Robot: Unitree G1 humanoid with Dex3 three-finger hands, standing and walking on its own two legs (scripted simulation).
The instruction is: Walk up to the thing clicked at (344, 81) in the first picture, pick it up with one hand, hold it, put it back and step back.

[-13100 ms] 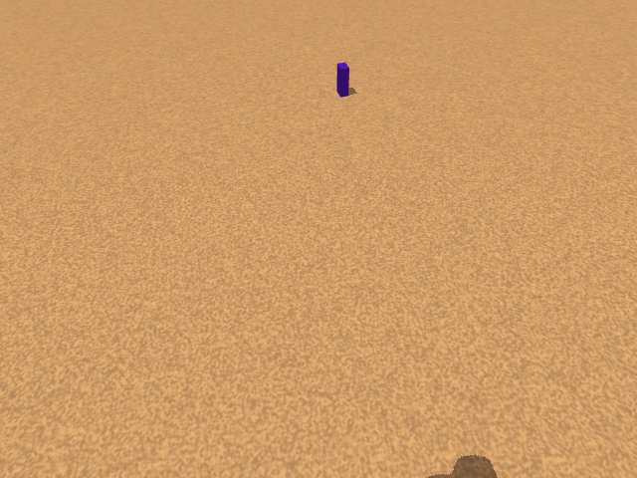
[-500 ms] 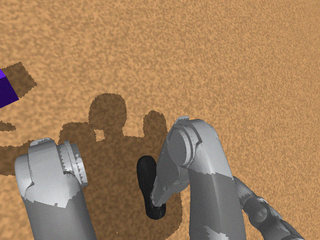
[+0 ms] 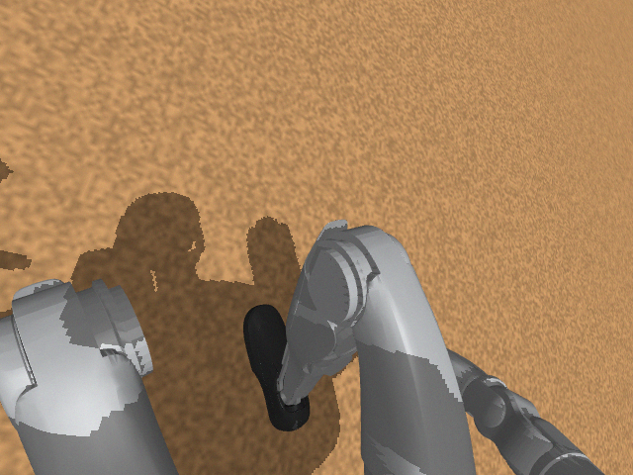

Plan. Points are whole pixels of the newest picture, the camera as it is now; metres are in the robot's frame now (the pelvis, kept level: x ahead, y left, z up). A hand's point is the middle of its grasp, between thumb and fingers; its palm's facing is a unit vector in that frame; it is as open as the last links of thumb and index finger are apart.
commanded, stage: close in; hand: left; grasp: from the side
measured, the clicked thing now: out of the picture +0.47 +0.31 -0.20
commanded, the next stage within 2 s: rest palm in 0.02 s
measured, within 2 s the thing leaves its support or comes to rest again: neither
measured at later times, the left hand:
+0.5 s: hand out of the picture +0.42 +0.30 -0.18, palm faces +0.42 -0.91 -0.02, open 16.8 cm
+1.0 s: hand out of the picture +0.44 +0.30 -0.18, palm faces +0.43 -0.90 -0.03, open 12.0 cm
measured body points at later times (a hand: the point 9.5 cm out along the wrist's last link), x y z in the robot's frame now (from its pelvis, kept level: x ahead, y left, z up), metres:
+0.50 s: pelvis +0.00 +0.00 +0.00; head +0.23 +0.19 +0.33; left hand +0.39 +0.35 -0.18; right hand +0.17 -0.24 -0.04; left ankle +0.08 +0.12 -0.25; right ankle +0.15 -0.12 -0.25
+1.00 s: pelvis +0.00 +0.00 +0.00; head +0.24 +0.19 +0.33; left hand +0.41 +0.35 -0.18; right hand +0.17 -0.24 -0.03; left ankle +0.08 +0.12 -0.25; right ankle +0.15 -0.12 -0.25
